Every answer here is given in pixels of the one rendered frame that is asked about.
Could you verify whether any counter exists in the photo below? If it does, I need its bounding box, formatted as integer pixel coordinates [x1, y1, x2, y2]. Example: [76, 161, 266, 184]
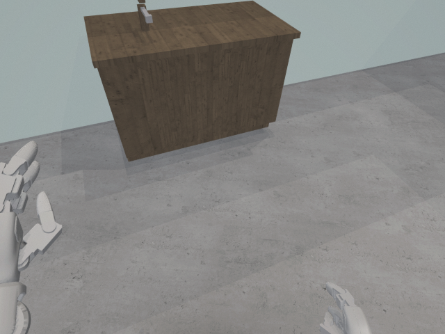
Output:
[84, 0, 301, 161]

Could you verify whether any right robot hand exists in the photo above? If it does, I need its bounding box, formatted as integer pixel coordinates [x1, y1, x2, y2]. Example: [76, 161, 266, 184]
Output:
[320, 282, 372, 334]

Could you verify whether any tap lever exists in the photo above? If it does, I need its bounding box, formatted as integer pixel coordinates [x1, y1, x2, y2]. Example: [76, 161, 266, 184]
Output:
[140, 7, 153, 23]

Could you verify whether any left robot forearm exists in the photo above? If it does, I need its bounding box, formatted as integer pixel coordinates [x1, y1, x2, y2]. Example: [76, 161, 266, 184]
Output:
[0, 282, 31, 334]

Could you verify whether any left robot hand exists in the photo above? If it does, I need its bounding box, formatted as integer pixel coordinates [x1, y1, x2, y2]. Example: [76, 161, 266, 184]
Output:
[0, 141, 62, 284]

